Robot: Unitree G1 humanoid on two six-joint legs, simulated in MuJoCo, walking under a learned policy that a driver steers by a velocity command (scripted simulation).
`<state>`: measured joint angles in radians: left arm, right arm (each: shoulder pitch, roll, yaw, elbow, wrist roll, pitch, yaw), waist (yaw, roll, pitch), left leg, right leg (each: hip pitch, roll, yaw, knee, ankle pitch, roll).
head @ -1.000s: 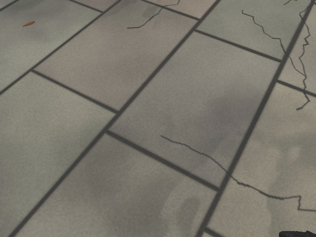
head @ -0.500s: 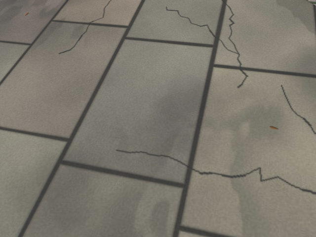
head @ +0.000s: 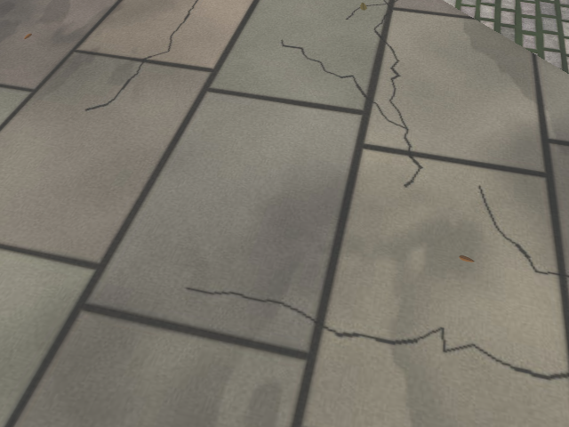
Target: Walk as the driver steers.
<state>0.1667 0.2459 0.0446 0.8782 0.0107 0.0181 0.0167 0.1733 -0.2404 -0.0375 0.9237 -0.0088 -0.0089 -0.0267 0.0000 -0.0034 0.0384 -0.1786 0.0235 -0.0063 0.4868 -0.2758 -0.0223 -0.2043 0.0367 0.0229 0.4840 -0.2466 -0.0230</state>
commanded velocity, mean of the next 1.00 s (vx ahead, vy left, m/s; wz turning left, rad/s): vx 0.00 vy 0.00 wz -0.01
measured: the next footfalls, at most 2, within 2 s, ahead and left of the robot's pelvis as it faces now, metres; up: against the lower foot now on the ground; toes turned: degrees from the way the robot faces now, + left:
left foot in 1.90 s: +0.47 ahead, +0.12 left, +0.00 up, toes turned +2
